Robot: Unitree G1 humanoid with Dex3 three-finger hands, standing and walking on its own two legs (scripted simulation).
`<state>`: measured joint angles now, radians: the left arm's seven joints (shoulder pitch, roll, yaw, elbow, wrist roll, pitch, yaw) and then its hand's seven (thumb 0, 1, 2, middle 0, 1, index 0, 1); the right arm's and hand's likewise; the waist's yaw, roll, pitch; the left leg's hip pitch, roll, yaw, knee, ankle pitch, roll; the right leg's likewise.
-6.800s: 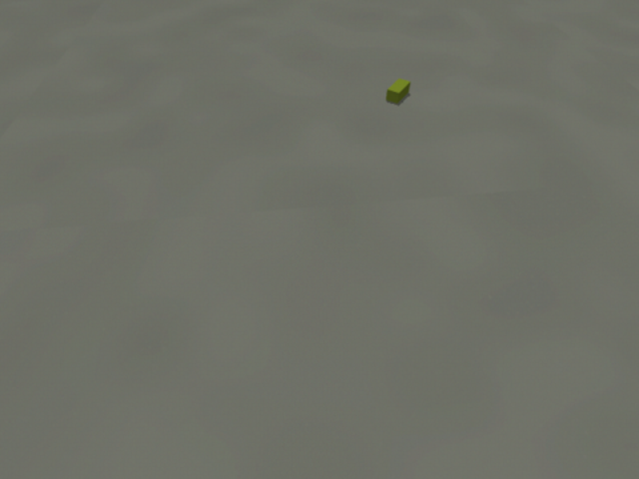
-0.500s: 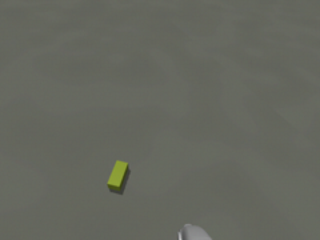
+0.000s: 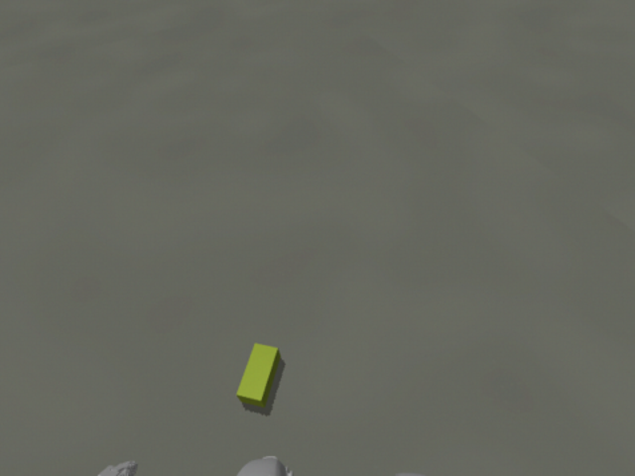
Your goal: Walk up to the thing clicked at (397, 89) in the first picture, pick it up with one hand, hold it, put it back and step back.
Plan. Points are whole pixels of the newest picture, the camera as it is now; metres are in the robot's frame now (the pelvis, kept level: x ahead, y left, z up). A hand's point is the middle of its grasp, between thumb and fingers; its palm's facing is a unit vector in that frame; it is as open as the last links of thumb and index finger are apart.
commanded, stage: walk up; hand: left
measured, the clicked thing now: (259, 374) +0.51 +0.24 -0.73
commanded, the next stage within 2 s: none
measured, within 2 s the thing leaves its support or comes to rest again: neither
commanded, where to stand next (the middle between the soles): +0.07 +0.01 m, yaw +2 degrees
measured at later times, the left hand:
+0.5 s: hand out of the picture +0.06 +0.28 -0.16, palm faces +0.03 -0.94 -0.34, open 7.4 cm
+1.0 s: hand out of the picture +0.12 +0.26 -0.14, palm faces +0.00 -0.95 -0.32, open 7.4 cm
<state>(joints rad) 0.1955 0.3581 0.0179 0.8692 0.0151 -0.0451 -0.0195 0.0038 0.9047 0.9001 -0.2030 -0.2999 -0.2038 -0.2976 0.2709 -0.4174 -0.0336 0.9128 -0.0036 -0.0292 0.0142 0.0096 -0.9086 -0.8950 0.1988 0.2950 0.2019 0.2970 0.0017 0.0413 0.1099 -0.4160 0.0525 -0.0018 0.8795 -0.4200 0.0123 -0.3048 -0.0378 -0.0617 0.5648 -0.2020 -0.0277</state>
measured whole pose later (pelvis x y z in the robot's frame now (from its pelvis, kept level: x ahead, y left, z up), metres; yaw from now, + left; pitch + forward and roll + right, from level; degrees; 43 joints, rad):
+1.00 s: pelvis +0.04 +0.01 +0.02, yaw +1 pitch -3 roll -1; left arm 0.07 0.34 0.01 1.16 0.00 -0.01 -0.01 0.00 0.91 0.90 -0.20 -0.30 -0.20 -0.30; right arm 0.08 -0.36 0.00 1.18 -0.01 -0.01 0.01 0.01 -0.91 -0.90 0.20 0.29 0.20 0.30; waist -0.01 0.00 0.05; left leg -0.18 0.04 0.02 0.35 -0.13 -0.02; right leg -0.10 -0.03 -0.03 0.33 -0.19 0.02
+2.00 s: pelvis -0.03 +0.00 +0.00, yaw +3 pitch -1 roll +1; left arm 0.10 0.34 0.06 0.99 0.05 0.04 -0.01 0.01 0.91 0.90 -0.20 -0.30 -0.20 -0.30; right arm 0.09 -0.41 -0.07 0.99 -0.01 0.06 0.02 0.01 -0.91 -0.90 0.20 0.29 0.20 0.30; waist 0.01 0.02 0.15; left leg -0.41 -0.05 -0.07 1.00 -0.48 0.00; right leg -0.35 -0.05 -0.05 0.57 -0.22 -0.02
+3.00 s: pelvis -0.02 +0.06 +0.00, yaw +2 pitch -1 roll -2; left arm 0.14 0.46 0.09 0.86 0.02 0.09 0.00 0.00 0.91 0.90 -0.20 -0.30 -0.20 -0.30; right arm 0.24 -0.36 -0.06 0.89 -0.03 -0.01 -0.04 0.01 -0.90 -0.89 0.20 0.30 0.21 0.30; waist 0.00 -0.11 0.16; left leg -0.33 0.02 0.00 0.65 -0.31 0.02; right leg -0.53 0.11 0.21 1.24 -0.36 -0.01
